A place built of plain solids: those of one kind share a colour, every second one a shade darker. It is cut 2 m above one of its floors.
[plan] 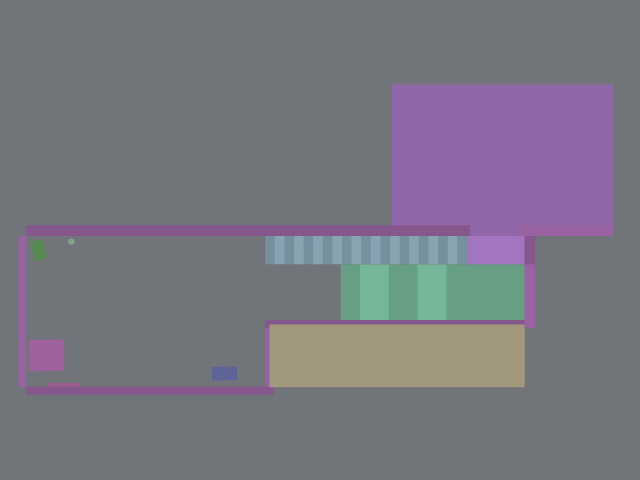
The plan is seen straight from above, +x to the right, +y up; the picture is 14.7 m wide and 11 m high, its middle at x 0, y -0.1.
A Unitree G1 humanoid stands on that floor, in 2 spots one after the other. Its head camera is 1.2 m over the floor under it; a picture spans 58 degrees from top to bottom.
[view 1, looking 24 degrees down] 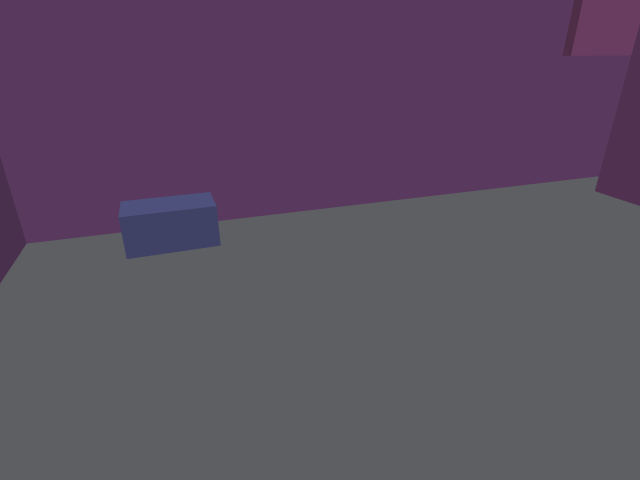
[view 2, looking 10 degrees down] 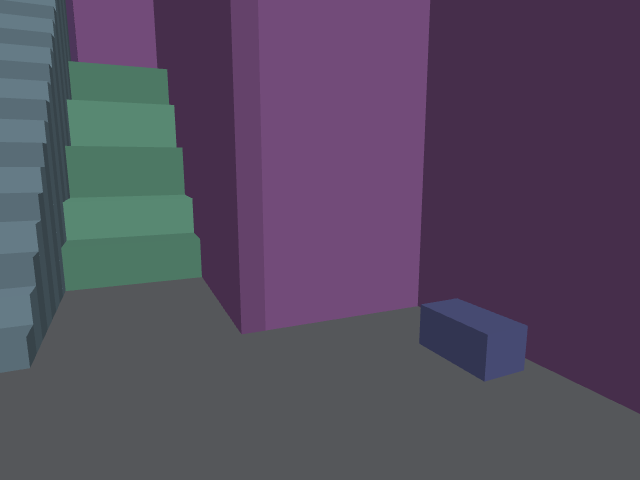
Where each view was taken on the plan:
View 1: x -2.25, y -0.33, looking -109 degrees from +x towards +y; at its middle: ground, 2.95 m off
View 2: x -4.16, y -1.26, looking -24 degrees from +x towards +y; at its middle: wall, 3.22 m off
